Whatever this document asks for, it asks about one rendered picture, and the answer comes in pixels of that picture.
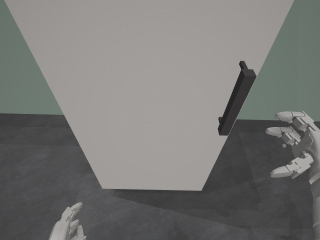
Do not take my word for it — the fridge door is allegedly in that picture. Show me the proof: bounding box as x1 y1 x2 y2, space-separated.
4 0 294 191

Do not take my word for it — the handle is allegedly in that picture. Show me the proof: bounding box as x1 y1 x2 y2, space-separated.
218 61 257 136

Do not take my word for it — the robot right hand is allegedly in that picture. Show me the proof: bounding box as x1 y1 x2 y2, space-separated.
265 111 320 179

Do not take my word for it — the right robot forearm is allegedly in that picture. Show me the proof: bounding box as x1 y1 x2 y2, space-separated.
307 166 320 240

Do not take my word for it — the robot left hand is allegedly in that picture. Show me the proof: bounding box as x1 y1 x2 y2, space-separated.
48 202 87 240

